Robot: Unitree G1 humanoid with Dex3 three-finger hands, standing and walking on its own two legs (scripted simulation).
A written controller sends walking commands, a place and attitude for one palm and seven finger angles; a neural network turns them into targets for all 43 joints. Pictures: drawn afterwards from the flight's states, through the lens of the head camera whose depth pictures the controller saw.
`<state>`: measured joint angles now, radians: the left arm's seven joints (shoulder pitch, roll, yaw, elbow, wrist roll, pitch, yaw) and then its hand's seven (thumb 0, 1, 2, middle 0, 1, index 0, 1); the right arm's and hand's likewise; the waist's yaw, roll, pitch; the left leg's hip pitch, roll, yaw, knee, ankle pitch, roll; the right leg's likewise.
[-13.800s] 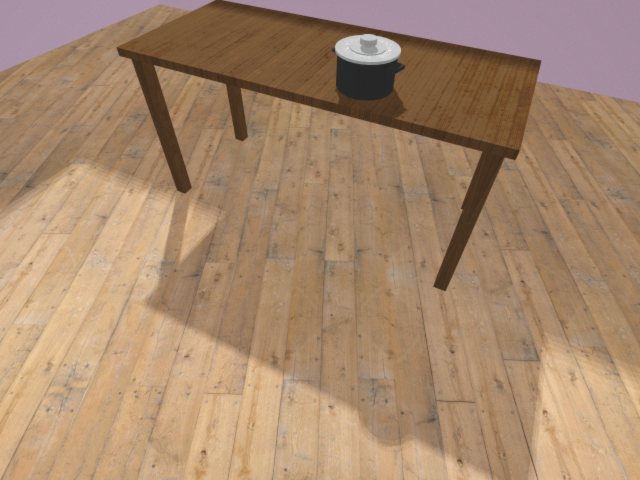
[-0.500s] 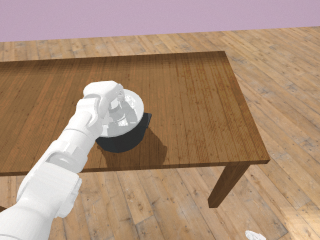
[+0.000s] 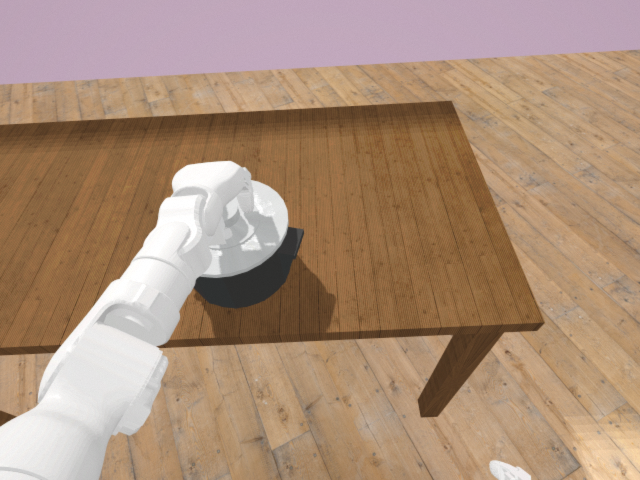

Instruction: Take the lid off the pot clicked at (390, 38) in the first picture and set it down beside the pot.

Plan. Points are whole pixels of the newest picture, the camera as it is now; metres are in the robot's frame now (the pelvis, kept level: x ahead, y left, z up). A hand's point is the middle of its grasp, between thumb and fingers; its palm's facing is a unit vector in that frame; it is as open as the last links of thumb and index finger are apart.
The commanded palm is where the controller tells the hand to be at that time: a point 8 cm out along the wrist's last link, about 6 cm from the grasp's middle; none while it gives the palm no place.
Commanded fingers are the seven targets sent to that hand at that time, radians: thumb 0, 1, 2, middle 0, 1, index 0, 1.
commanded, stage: close the fingers and squeeze the knob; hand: left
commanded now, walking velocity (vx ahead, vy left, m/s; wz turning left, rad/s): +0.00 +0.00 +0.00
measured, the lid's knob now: (222, 212) +0.48 +0.14 +0.05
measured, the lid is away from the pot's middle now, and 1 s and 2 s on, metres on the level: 0.00 0.00 0.01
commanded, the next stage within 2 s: lift the lid straight up in 0.66 s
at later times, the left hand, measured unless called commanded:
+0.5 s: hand (220, 222) +0.44 +0.13 +0.07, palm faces -0.33 -0.04 -0.94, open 7.2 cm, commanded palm +0.43 +0.13 +0.13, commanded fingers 0.00 0.50 1.03 -0.71 -0.97 -0.86 -1.06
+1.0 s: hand (220, 221) +0.44 +0.13 +0.07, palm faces -0.33 -0.05 -0.94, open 7.1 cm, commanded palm +0.43 +0.14 +0.15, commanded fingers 0.00 0.61 1.06 -0.74 -1.00 -0.91 -1.08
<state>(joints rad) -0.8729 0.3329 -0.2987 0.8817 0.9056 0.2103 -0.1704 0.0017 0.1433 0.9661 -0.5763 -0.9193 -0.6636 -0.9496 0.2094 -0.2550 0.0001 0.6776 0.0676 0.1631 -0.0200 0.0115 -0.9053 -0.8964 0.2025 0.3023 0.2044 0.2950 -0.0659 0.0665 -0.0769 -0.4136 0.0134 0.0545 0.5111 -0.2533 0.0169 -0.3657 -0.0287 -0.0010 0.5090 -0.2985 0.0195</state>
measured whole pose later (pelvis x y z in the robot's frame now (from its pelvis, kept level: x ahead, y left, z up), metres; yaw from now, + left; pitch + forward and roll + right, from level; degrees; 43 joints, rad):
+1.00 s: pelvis +0.00 +0.00 +0.00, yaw +0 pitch +8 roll +0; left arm -0.84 0.35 -0.30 0.82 0.90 0.20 -0.19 0.01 0.22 0.90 -0.54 -0.90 -0.72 -0.97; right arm 0.20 -0.26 0.00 0.68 0.07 0.14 -0.03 0.01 -0.91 -0.90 0.20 0.30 0.20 0.29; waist -0.07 0.07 -0.06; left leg -0.39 0.01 0.05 0.49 -0.24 0.01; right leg -0.34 -0.03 -0.01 0.49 -0.29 0.02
